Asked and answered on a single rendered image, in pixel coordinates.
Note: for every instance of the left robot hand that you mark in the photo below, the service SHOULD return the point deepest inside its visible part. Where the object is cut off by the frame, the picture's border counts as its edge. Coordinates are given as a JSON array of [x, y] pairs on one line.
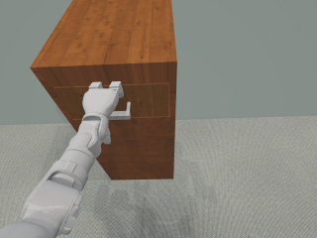
[[103, 101]]

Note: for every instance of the left robot upper arm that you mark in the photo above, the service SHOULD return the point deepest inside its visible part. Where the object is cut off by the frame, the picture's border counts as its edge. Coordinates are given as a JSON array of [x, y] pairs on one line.
[[52, 211]]

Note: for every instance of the drawer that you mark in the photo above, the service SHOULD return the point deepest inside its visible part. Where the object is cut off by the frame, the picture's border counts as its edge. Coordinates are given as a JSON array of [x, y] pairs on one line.
[[147, 99]]

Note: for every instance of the cabinet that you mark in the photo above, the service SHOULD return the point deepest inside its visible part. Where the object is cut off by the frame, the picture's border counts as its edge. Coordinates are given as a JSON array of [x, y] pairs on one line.
[[131, 41]]

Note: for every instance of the handle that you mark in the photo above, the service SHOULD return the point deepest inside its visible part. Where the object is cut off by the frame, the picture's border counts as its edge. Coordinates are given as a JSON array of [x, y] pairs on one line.
[[122, 115]]

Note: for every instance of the left robot forearm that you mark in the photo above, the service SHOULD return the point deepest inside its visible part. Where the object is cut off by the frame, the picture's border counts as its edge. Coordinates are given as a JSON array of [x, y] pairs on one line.
[[74, 165]]

